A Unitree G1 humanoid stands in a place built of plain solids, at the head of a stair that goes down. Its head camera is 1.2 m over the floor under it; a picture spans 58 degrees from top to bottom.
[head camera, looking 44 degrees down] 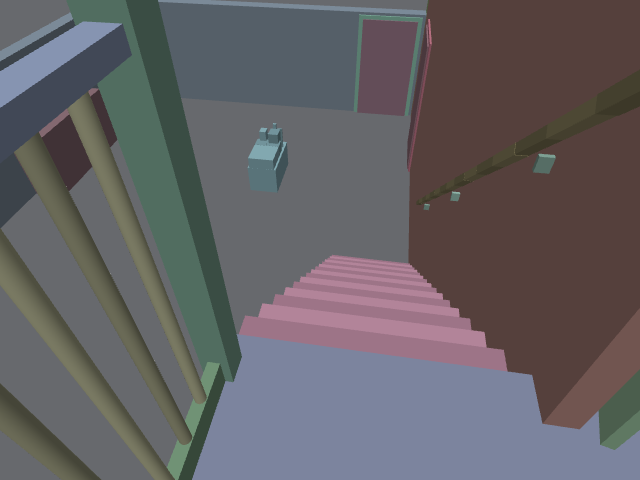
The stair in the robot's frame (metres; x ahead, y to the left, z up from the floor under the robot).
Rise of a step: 0.18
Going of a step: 0.20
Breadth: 0.98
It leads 9 degrees to the right of straight ahead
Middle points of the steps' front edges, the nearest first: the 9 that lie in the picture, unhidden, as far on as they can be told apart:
0.73 -0.16 0.00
0.93 -0.19 -0.18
1.13 -0.22 -0.36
1.33 -0.25 -0.54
1.53 -0.28 -0.72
1.73 -0.31 -0.90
1.92 -0.35 -1.08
2.12 -0.38 -1.27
2.32 -0.41 -1.45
